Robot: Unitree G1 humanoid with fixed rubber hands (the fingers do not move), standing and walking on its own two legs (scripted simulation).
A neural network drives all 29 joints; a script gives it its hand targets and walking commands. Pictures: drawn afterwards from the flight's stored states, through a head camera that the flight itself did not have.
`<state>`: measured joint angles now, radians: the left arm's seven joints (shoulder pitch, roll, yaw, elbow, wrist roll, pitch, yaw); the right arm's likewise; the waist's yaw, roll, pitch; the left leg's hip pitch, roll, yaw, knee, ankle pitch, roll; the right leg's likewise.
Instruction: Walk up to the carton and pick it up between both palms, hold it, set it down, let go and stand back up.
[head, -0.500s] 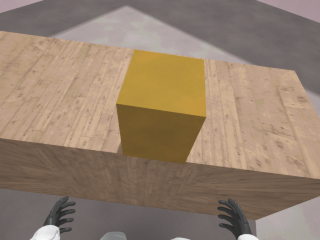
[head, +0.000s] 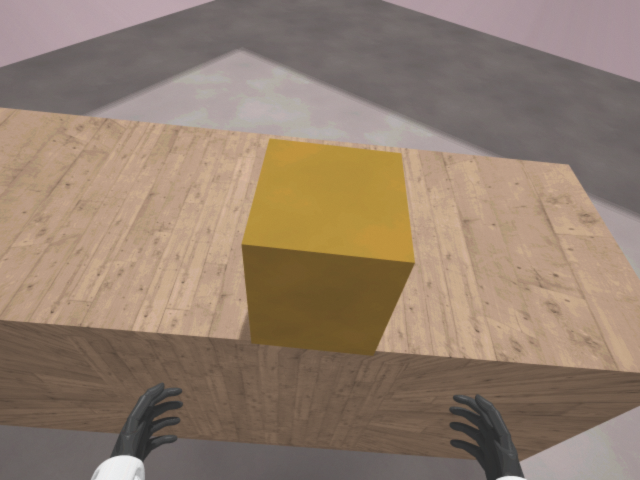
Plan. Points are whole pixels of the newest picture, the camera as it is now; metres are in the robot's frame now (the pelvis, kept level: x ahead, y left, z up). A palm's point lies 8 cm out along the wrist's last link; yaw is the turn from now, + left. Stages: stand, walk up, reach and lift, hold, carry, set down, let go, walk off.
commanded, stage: reach and lift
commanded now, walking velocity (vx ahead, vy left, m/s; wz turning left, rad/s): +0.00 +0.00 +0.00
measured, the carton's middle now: (323, 251) +0.43 +0.02 +0.01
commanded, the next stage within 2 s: none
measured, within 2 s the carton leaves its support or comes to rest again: neither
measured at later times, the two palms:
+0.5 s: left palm (148, 408) +0.19 +0.22 -0.03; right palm (494, 431) +0.19 -0.21 -0.02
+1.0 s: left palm (169, 339) +0.26 +0.21 +0.01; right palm (502, 374) +0.25 -0.21 +0.02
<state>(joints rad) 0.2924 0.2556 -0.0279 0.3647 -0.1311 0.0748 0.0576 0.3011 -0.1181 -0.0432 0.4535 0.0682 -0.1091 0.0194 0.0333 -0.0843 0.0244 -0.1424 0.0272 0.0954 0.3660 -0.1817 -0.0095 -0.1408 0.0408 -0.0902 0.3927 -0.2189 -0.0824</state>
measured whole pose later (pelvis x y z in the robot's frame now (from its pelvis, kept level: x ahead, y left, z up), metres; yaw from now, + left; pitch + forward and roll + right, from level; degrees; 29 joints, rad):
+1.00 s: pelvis +0.01 +0.01 +0.00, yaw -1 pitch -2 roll +1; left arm 0.09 0.23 -0.08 0.29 -0.20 -0.03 0.08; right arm 0.09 -0.18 -0.03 0.34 0.23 -0.09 -0.03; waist 0.00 -0.04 -0.01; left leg -0.12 0.02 0.11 0.35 -0.20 0.00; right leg -0.13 0.04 -0.07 0.38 -0.23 -0.06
